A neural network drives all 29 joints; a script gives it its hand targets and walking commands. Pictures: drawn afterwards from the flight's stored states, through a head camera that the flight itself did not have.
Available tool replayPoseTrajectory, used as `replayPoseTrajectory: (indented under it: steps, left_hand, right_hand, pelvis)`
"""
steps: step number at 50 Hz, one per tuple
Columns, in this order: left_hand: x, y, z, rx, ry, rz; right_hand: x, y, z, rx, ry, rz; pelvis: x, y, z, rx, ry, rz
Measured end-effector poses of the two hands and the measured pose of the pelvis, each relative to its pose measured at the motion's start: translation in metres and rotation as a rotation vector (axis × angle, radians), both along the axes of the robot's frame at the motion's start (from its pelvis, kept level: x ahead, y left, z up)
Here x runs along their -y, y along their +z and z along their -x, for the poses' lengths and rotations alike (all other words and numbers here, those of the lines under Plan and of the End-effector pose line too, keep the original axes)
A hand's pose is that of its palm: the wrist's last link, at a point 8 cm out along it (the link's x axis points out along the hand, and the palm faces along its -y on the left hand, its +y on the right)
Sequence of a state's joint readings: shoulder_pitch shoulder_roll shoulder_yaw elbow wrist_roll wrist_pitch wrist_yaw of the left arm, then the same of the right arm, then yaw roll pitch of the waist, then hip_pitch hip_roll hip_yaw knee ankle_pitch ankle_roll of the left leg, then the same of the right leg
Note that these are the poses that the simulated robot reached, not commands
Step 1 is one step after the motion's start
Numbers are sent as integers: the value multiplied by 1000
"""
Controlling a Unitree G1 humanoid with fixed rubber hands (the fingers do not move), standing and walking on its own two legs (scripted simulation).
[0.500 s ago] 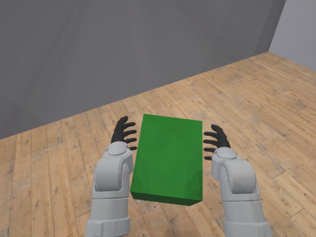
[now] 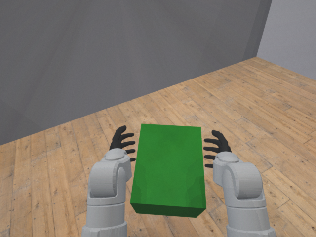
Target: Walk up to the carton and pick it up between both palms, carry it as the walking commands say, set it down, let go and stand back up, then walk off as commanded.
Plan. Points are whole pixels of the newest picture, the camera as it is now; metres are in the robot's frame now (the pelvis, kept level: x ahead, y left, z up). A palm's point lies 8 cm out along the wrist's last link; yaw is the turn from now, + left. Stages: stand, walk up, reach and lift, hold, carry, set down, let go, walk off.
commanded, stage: carry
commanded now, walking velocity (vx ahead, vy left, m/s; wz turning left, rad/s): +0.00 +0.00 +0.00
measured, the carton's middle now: (168, 170) +0.33 -0.01 +0.02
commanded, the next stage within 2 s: none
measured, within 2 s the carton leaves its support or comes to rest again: neither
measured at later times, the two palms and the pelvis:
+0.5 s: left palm (109, 174) +0.27 +0.13 +0.11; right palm (219, 173) +0.26 -0.12 +0.10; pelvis -0.02 +0.01 +0.00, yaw +0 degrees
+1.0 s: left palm (123, 183) +0.26 +0.10 +0.09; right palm (232, 192) +0.23 -0.14 +0.07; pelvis -0.06 +0.01 -0.02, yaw -7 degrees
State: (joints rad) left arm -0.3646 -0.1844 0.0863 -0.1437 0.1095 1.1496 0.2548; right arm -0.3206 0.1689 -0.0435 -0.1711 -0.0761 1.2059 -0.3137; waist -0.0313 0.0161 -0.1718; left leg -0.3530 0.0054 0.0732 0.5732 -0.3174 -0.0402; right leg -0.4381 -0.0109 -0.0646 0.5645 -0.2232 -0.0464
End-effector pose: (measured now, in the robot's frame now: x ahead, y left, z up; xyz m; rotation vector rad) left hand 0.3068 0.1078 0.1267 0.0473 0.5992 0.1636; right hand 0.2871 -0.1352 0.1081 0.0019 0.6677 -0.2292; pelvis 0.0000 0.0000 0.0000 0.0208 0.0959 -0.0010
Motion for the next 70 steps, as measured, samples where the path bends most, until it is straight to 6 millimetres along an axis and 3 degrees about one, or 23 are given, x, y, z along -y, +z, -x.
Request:
replayPoseTrajectory:
  steps: [8,15,21,34,39,45,50,55,60,65,70]
  left_hand:
    - [-27,-15,31,-55,49,22]
    - [-28,-14,44,-55,38,13]
    - [-22,-13,44,-56,18,-3]
    - [-16,-11,31,-27,24,-7]
    - [-13,-19,31,-28,18,20]
    - [-3,-38,40,-69,-35,30]
    - [9,-42,46,-61,-71,6]
    - [36,-36,51,-33,-117,5]
    - [56,-40,66,-86,-182,6]
    - [54,-22,76,-29,-192,6]
    - [33,-16,93,-12,-169,16]
  right_hand:
    - [-24,-4,13,-53,79,33]
    - [-25,-6,22,-44,84,41]
    - [-19,-8,28,-40,68,22]
    - [-14,-9,20,-17,61,15]
    - [-11,-14,23,-16,40,32]
    - [-2,-32,42,-58,-8,36]
    - [9,-39,59,-46,-45,10]
    - [33,-42,76,-18,-98,-4]
    - [52,-40,106,-69,-144,-2]
    - [49,-19,121,-14,-162,-9]
    - [29,-10,133,-8,-132,28]
  pelvis:
    - [-5,1,13,17,2,4]
    - [-7,2,20,29,7,11]
    - [-7,3,23,32,7,11]
    - [-2,0,21,28,-1,11]
    - [-2,-7,27,21,-27,16]
    - [-7,-13,43,14,-66,10]
    - [-9,-18,55,13,-119,18]
    - [1,-22,66,9,-166,36]
    - [6,-11,80,6,-169,5]
    - [-1,-4,93,-8,-181,-4]
    - [-12,-3,103,9,-180,1]
